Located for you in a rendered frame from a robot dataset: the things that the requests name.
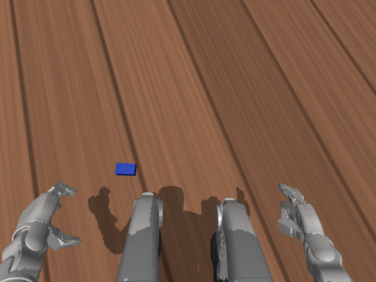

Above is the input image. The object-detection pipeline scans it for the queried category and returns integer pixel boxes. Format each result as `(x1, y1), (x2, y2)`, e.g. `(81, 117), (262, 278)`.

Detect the right robot hand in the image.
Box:
(278, 183), (325, 242)

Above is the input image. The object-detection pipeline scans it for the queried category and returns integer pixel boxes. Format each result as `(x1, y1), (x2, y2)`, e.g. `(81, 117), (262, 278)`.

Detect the left robot hand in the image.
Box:
(16, 181), (82, 251)

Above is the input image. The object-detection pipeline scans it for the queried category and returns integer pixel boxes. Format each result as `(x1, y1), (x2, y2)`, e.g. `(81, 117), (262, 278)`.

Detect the left robot arm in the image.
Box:
(0, 222), (50, 282)

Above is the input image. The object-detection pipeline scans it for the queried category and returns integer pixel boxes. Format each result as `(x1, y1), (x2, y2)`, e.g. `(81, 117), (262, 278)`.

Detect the right robot foot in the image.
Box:
(210, 233), (228, 282)

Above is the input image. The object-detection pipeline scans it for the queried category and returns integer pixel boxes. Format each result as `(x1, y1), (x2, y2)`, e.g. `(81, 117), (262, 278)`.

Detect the right robot arm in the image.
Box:
(303, 234), (353, 282)

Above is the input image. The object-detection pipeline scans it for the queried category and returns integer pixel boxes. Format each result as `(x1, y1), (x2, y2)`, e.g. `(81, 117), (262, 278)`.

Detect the small box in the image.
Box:
(115, 163), (137, 176)

